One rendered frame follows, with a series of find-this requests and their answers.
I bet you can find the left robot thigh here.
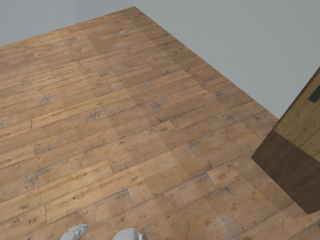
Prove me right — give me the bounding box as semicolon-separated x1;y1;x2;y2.
112;228;143;240

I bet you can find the robot left hand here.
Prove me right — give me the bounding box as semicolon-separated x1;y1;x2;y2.
60;224;88;240

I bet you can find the handle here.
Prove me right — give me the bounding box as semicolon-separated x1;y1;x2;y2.
308;85;320;103

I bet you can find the cupboard door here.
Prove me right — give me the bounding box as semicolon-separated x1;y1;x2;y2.
274;71;320;162

